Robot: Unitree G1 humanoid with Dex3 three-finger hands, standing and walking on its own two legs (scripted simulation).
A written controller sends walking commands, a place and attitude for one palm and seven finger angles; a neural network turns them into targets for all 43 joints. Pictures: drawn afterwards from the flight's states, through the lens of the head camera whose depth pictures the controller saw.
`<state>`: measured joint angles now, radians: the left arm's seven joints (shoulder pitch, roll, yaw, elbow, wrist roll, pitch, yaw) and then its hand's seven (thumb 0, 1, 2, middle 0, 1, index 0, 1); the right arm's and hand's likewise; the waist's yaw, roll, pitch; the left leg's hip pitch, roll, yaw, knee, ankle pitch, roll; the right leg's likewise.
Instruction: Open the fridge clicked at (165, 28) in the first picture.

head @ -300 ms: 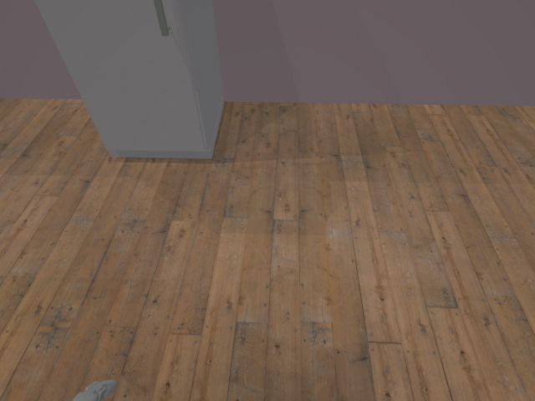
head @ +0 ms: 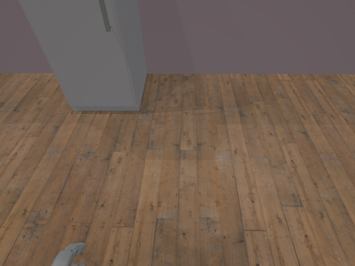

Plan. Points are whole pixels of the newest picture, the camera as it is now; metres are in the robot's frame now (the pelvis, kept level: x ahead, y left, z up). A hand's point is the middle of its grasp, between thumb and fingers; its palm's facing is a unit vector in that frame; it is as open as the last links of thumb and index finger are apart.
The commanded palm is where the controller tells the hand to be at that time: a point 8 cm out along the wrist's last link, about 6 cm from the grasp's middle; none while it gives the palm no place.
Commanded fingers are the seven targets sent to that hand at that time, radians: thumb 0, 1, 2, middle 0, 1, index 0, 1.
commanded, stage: stand and wait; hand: right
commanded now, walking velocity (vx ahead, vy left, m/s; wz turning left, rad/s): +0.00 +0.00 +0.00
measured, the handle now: (103, 1) +1.37 +0.48 +0.11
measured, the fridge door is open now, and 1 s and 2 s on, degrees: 0 0 0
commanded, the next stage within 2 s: look at it before walking up in 0.72 s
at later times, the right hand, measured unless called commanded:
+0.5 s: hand out of the picture +0.04 -0.24 -0.15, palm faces -0.02 +0.94 -0.34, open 7.4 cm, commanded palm none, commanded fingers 0.00 -0.90 -0.90 0.20 0.30 0.20 0.30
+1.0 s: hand out of the picture +0.03 -0.22 -0.15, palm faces -0.03 +0.94 -0.33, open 7.4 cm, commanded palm none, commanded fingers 0.00 -0.90 -0.90 0.20 0.30 0.20 0.30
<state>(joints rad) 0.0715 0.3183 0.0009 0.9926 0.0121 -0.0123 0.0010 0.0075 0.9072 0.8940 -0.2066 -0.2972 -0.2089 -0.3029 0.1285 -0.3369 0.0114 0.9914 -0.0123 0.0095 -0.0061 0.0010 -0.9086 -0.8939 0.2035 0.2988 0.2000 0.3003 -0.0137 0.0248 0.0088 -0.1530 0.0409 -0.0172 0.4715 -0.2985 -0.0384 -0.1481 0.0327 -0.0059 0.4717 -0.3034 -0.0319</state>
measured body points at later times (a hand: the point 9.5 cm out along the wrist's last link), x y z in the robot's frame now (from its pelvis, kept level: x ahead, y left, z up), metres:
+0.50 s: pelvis -0.03 +0.01 +0.01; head -0.03 +0.01 +0.46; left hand +0.05 +0.31 -0.12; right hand +0.04 -0.29 -0.13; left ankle -0.03 +0.15 -0.74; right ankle -0.03 -0.10 -0.74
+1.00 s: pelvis -0.04 +0.02 +0.01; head -0.04 +0.02 +0.46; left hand +0.04 +0.32 -0.12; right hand +0.04 -0.27 -0.13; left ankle -0.03 +0.15 -0.74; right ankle -0.03 -0.10 -0.74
